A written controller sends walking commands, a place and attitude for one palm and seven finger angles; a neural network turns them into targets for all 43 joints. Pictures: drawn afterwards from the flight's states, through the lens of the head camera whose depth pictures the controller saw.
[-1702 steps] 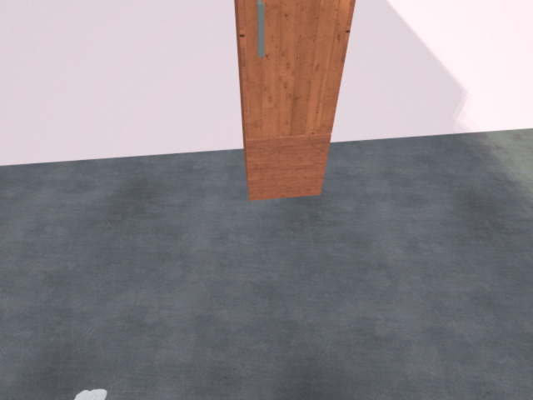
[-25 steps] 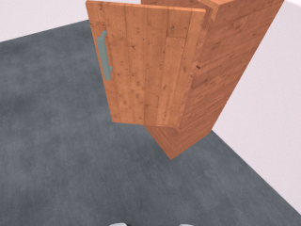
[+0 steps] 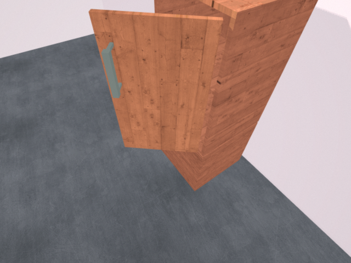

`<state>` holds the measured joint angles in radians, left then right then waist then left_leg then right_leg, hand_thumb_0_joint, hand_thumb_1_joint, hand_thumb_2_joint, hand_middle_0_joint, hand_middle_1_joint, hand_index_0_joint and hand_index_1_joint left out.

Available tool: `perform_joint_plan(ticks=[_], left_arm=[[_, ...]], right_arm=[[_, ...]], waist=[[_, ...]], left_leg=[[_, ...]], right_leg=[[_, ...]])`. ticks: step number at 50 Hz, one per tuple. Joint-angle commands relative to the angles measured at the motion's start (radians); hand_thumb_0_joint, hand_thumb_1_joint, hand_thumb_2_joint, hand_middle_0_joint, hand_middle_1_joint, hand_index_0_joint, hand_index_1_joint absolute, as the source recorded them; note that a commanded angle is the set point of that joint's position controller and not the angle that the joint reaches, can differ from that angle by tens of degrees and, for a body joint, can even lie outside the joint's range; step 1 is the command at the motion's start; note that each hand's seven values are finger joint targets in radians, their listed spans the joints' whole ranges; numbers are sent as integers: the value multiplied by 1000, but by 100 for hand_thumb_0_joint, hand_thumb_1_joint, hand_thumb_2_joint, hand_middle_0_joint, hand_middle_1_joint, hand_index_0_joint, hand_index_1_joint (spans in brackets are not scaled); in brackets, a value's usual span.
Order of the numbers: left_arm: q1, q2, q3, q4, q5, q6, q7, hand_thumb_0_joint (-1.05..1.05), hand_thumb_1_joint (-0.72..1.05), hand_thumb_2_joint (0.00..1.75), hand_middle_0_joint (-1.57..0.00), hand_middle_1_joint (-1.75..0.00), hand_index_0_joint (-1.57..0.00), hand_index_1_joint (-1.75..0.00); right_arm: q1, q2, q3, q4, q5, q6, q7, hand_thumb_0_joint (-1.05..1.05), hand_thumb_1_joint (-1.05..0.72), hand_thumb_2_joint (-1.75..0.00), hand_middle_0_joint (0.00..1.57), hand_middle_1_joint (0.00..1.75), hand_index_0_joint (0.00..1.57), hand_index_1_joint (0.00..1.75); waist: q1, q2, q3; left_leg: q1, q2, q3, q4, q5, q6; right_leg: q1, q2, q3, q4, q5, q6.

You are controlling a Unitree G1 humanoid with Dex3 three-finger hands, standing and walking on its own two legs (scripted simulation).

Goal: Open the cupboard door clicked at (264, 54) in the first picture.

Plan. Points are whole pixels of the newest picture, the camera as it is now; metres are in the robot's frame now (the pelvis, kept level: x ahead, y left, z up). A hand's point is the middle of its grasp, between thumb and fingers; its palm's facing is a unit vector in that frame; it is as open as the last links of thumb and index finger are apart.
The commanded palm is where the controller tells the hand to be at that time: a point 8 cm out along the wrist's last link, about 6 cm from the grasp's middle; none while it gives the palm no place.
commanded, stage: look again from close up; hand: left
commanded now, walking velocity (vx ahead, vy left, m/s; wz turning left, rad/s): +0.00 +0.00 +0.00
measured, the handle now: (113, 71) +0.60 +0.23 +0.09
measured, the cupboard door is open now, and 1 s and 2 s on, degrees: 50 50 50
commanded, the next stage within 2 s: shuffle to correct the standing spot in 0.60 s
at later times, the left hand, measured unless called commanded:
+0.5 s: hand out of the picture -0.02 +0.17 -0.17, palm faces +0.03 -0.98 -0.19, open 7.4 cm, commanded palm none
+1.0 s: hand out of the picture -0.07 +0.17 -0.19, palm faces +0.09 -0.99 -0.14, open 7.4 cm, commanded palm none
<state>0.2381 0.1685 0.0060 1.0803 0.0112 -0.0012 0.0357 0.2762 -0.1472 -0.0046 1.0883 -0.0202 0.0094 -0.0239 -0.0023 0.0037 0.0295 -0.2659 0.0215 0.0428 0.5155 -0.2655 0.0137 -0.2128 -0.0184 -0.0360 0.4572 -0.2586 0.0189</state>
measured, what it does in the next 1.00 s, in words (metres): stands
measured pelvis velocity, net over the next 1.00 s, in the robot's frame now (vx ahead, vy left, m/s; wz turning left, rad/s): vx -0.02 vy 0.01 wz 0.00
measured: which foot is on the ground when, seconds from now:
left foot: down 0.00-1.00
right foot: down 0.00-1.00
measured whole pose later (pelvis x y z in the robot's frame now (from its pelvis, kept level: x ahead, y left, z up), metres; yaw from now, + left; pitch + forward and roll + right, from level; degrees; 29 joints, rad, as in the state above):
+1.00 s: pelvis -0.02 +0.01 -0.01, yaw +0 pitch -1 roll +0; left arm 0.41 0.14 0.04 1.08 0.02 0.02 0.01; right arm 0.41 -0.14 -0.01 1.09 -0.03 -0.01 -0.01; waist 0.01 -0.03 -0.02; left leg -0.28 0.00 0.05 0.57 -0.26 0.04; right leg -0.27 -0.04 -0.03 0.60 -0.39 -0.02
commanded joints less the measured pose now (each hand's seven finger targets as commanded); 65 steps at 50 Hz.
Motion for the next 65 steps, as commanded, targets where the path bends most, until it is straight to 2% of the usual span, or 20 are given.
perform_joint_plan(ticks=[1, 2, 3, 6, 24, 35, 40, 45, 47, 49, 50, 51, 54, 56, 57, 58, 59, 60, 62, 65], left_arm=[[78, 104, 11, -50, 4, -28, 14, 0, 90, 90, -20, -30, -20, -30], [82, 98, 9, -50, 5, -24, 12, 0, 90, 90, -20, -30, -20, -30], [78, 96, 9, -51, 7, -21, 9, 0, 90, 90, -20, -30, -20, -30], [97, 93, 9, -47, 6, -18, 5, 0, 90, 90, -20, -30, -20, -30], [126, 96, 5, -42, 6, -17, -1, 0, 90, 90, -20, -30, -20, -30], [157, 80, 8, -29, 5, -19, -2, 0, 90, 90, -20, -30, -20, -30], [191, 101, 32, -36, 12, -8, -7, 0, 90, 90, -20, -30, -20, -30], [176, 109, 53, -53, 10, -8, -11, 0, 90, 90, -20, -30, -20, -30], [165, 85, 51, -60, 11, -7, -17, 0, 90, 90, -20, -30, -20, -30], [157, 24, 43, -77, 18, -11, -22, 0, 90, 90, -20, -30, -20, -30], [135, 2, 35, -86, 22, -15, -25, 0, 90, 90, -20, -30, -20, -30], [116, -10, 32, -92, 21, -19, -30, 0, 90, 90, -20, -30, -20, -30], [143, -30, 31, -82, 17, -38, -38, 0, 90, 90, -20, -30, -20, -30], [231, -30, 33, -46, 15, -45, -35, 0, 90, 90, -20, -30, -20, -30], [283, 7, 44, -30, 15, -51, -26, 0, 90, 90, -20, -30, -20, -30], [329, 80, 60, -19, 17, -56, -15, 0, 90, 90, -20, -30, -20, -30], [380, 144, 78, -10, 14, -53, -13, 0, 90, 90, -20, -30, -20, -30], [365, 140, 79, -12, 11, -61, -6, 0, 90, 90, -20, -30, -20, -30], [276, 94, 69, -28, 16, -66, -2, 0, 90, 90, -20, -30, -20, -30], [186, 102, 70, -52, 25, -69, -4, 0, 90, 90, -20, -30, -20, -30]], right_arm=[[74, -120, -24, -92, 5, -42, -5, 0, -90, -90, 20, 30, 20, 30], [63, -126, -25, -96, 6, -40, -6, 0, -90, -90, 20, 30, 20, 30], [58, -123, -21, -101, 3, -41, -6, 0, -90, -90, 20, 30, 20, 30], [38, -122, -20, -108, 5, -39, -7, 0, -90, -90, 20, 30, 20, 30], [30, -120, -14, -57, 7, -33, 3, 0, -90, -90, 20, 30, 20, 30], [77, -97, -12, -23, 6, -30, 2, 0, -90, -90, 20, 30, 20, 30], [108, -88, -19, -26, -6, -13, 12, 0, -90, -90, 20, 30, 20, 30], [167, -61, -21, -34, -8, -21, 14, 0, -90, -90, 20, 30, 20, 30], [200, -77, -25, -29, -8, -31, 12, 0, -90, -90, 20, 30, 20, 30], [249, -137, -38, -21, -10, -38, 4, 0, -90, -90, 20, 30, 20, 30], [238, -149, -44, -27, -7, -40, 1, 0, -90, -90, 20, 30, 20, 30], [217, -144, -42, -32, -5, -45, 2, 0, -90, -90, 20, 30, 20, 30], [153, -117, -30, -41, -7, -60, 3, 0, -90, -90, 20, 30, 20, 30], [141, -114, -28, -40, 1, -59, 1, 0, -90, -90, 20, 30, 20, 30], [126, -89, -26, -48, 6, -61, 3, 0, -90, -90, 20, 30, 20, 30], [106, -51, -19, -71, 11, -63, 10, 0, -90, -90, 20, 30, 20, 30], [59, -55, -27, -103, 0, -64, 18, 0, -90, -90, 20, 30, 20, 30], [28, -74, -36, -110, -6, -59, 21, 0, -90, -90, 20, 30, 20, 30], [19, -63, -39, -107, -8, -51, 34, 0, -90, -90, 20, 30, 20, 30], [29, -24, -36, -111, 3, -46, 48, 0, -90, -90, 20, 30, 20, 30]], waist=[[-18, -42, -144], [-13, -35, -109], [-10, 39, -71], [-5, -7, 3], [0, -6, 71], [0, -24, 65], [12, -84, 108], [-10, -101, 113], [-18, 13, 116], [-32, 210, 119], [-30, 198, 142], [-25, 162, 138], [12, 109, 71], [49, 51, 28], [73, -18, 15], [91, -202, 54], [105, -225, 55], [95, -186, 68], [50, -178, 121], [8, -154, 92]], left_leg=[[71, 91, -87, -17, 279, 14], [58, 94, -91, -24, 277, 19], [40, 95, -94, -43, 288, 21], [3, 85, -98, -69, 210, 24], [-22, 64, -90, -165, -34, 13], [-37, 59, -91, -168, -69, 10], [-119, 6, -43, -63, -237, 14], [-72, -10, -5, 2, -183, 21], [-35, 27, -85, -115, -266, 40], [-9, 184, -328, -313, -455, 116], [-20, 248, -422, -370, -494, 169], [-38, 267, -437, -388, -450, 202], [-34, 208, -258, -299, -158, 181], [-98, 142, -160, -183, -116, 136], [-216, 86, -101, -77, -142, 99], [-403, -12, 6, 93, -184, 45], [-455, -28, 61, 292, -271, 23], [-459, 10, -5, 413, -247, 21], [-459, 53, -31, 490, -149, 17], [-262, 61, 0, 296, -84, 7]], right_leg=[[49, -97, 55, 35, 260, -55], [28, -88, 51, 28, 208, -51], [11, -80, 50, 29, 165, -53], [-21, -74, 63, 9, 124, -51], [-54, -80, 94, -92, -40, -46], [-65, -82, 97, -114, -99, -49], [-109, -119, 175, -169, -429, -84], [-169, -154, 190, -163, -453, -119], [-208, -94, 115, -51, -397, -103], [-263, 13, -47, 224, -253, -70], [-302, 18, -59, 340, -224, -70], [-306, -11, -27, 415, -223, -76], [-158, -31, -40, 238, -189, -67], [55, -6, -66, 36, -54, -59], [195, -74, 43, -39, -88, -80], [303, -255, 291, -151, -138, -157], [275, -428, 481, -262, -164, -245], [212, -429, 493, -280, -169, -276], [119, -374, 365, -285, -122, -251], [-13, -309, 156, -247, 31, -199]])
